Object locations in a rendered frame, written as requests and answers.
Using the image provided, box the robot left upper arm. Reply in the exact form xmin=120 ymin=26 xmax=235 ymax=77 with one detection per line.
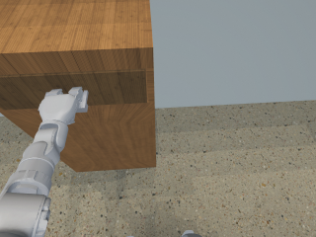
xmin=0 ymin=192 xmax=51 ymax=237

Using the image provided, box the drawer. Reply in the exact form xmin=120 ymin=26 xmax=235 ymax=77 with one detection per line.
xmin=0 ymin=68 xmax=147 ymax=111

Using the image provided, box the robot left forearm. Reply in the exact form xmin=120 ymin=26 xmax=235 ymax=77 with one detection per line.
xmin=0 ymin=119 xmax=69 ymax=200

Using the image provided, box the cabinet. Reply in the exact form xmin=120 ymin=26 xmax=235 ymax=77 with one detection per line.
xmin=0 ymin=0 xmax=156 ymax=173

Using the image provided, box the right robot shin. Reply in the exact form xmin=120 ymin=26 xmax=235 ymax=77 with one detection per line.
xmin=182 ymin=230 xmax=194 ymax=236

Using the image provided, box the robot left hand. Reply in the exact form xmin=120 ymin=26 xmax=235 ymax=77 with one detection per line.
xmin=39 ymin=86 xmax=84 ymax=125

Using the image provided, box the handle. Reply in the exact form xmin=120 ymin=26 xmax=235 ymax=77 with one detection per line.
xmin=38 ymin=90 xmax=89 ymax=113

